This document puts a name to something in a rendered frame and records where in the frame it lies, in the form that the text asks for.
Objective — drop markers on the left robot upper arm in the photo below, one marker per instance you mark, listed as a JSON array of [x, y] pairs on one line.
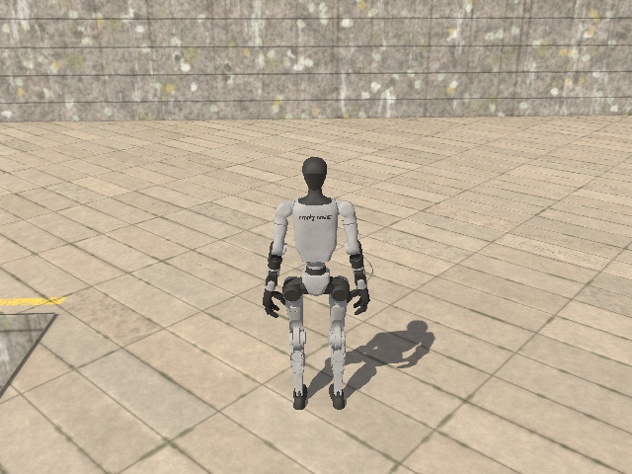
[[283, 210]]

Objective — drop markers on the robot left hand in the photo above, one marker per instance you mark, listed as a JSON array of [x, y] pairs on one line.
[[268, 303]]

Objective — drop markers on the right robot upper arm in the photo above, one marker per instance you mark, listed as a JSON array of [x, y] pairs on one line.
[[347, 210]]

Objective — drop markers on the robot right hand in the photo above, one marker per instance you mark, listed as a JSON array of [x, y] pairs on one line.
[[363, 301]]

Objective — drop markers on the robot left forearm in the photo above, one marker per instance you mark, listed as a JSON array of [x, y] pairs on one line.
[[273, 270]]

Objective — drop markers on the humanoid robot torso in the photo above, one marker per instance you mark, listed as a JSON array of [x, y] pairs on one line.
[[315, 235]]

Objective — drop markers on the robot right forearm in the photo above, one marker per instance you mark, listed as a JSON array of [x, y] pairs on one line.
[[358, 269]]

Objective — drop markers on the right robot foot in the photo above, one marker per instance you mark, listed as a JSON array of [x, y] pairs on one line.
[[338, 401]]

